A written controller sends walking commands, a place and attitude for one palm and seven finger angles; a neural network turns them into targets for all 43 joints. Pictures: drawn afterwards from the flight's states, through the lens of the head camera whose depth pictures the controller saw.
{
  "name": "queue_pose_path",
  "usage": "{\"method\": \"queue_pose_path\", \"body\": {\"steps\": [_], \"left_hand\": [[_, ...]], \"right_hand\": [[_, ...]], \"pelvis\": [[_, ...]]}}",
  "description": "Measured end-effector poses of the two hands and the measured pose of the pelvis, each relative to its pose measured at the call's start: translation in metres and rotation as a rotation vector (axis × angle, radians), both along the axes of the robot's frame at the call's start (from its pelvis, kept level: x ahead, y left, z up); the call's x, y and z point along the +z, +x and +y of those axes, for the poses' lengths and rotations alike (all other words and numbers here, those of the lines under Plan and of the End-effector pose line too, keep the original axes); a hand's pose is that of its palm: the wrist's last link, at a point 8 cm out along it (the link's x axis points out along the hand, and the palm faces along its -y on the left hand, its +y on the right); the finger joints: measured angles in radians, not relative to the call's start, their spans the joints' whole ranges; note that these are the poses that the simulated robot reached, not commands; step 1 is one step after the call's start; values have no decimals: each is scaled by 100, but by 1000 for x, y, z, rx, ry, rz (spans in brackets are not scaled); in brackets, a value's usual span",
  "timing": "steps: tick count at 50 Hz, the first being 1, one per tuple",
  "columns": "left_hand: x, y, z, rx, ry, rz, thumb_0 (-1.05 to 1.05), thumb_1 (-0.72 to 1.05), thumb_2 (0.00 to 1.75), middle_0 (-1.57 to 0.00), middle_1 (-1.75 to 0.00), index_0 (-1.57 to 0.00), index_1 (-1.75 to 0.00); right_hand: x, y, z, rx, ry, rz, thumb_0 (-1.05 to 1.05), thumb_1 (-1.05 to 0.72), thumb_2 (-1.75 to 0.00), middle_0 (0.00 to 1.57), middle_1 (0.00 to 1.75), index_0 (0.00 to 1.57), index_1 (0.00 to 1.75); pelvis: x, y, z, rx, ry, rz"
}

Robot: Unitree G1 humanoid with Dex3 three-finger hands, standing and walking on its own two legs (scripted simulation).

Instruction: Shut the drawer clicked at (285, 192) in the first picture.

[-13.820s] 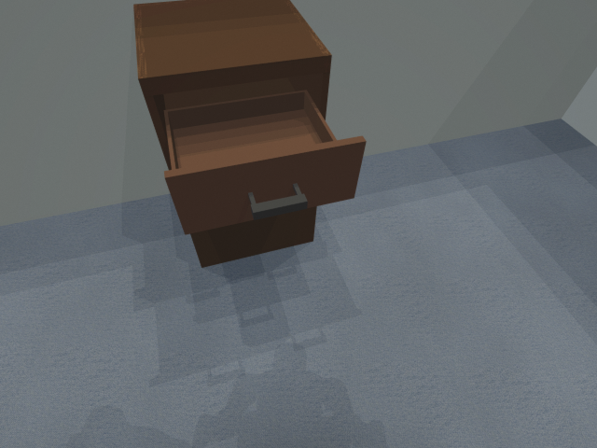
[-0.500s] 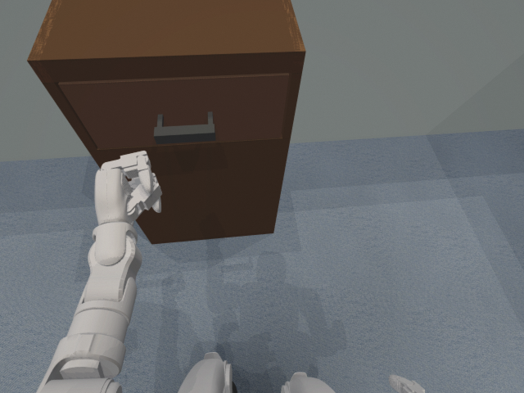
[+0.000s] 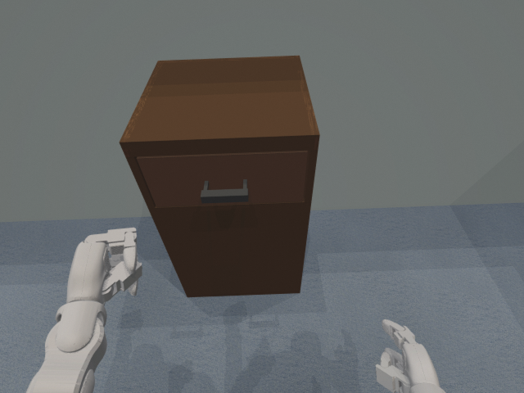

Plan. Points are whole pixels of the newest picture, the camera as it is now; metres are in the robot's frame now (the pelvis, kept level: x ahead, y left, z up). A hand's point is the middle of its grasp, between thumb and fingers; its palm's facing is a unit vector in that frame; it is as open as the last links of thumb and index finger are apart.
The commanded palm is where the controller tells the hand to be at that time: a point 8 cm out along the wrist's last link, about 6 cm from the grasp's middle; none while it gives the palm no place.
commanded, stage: draw the hand back to the body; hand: left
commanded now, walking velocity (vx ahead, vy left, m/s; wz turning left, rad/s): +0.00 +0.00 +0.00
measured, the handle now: (225, 189) +0.61 +0.15 -0.11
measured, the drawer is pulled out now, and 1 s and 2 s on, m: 0.00 0.00 0.00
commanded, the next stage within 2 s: step back with the hand held close in 0.50 s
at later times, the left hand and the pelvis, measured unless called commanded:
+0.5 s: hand (53, 297) +0.18 +0.24 +0.16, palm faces +0.39 -0.84 -0.38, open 3.2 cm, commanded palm +0.13 +0.28 +0.18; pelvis +0.01 +0.00 +0.01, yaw +0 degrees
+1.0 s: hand (59, 293) +0.19 +0.25 +0.15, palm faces +0.22 -0.84 -0.50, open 3.2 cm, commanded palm +0.13 +0.30 +0.18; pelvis -0.01 +0.02 +0.01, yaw -3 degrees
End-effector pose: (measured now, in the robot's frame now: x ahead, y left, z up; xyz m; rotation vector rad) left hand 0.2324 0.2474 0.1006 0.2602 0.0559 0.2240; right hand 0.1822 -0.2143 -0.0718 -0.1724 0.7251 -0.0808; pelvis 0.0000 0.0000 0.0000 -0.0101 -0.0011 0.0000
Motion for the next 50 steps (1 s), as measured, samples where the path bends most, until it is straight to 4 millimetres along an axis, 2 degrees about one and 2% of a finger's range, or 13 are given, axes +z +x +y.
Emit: {"method": "queue_pose_path", "body": {"steps": [7,18,21,27,30,32,37,43,46,50], "left_hand": [[27,-35,12,36,49,-44,1,89,90,-140,-160,-140,-160],[85,-85,29,93,215,-180,1,89,90,-140,-160,-140,-160],[89,-92,31,113,229,-198,1,89,90,-140,-160,-140,-160],[74,-90,31,131,177,-169,1,89,90,-140,-160,-140,-160],[73,-87,28,117,170,-170,1,89,90,-140,-160,-140,-160],[75,-86,26,105,175,-180,1,89,90,-140,-160,-140,-160],[97,-77,34,76,278,-256,1,89,90,-140,-160,-140,-160],[81,-66,33,8,275,-168,1,89,90,-140,-160,-140,-160],[74,-67,33,-33,275,-128,1,89,90,-140,-160,-140,-160],[76,-74,40,-50,297,-131,1,88,90,-140,-160,-140,-160]], "right_hand": [[6,4,0,18,-7,-31,1,-90,-90,21,30,21,30],[5,6,-6,24,-9,-73,2,-91,-90,21,30,21,30],[4,7,-6,26,-7,-81,2,-91,-90,21,30,20,30],[4,4,-5,31,-17,-78,2,-91,-90,21,30,20,30],[5,3,-4,32,-20,-83,2,-91,-90,21,30,21,30],[6,2,-4,30,-21,-87,2,-90,-90,21,30,21,30],[6,-3,-8,12,-24,-60,2,-90,-90,21,30,21,30],[2,-21,-16,-69,-35,1,1,-90,-90,21,30,21,30],[0,-32,-18,-96,-52,39,1,-91,-90,21,30,21,30],[-2,-46,-15,-105,-70,76,1,-91,-90,20,30,20,30]], "pelvis": [[5,5,1,-4,2,-35],[6,9,3,-2,1,-53],[5,8,3,2,0,-59],[5,6,3,3,0,-65],[5,6,2,0,1,-67],[6,6,2,-4,1,-69],[6,2,4,-23,-10,-43],[7,-2,14,-43,-4,-4],[6,-6,17,-45,-3,8],[5,-13,22,-44,-5,17]]}}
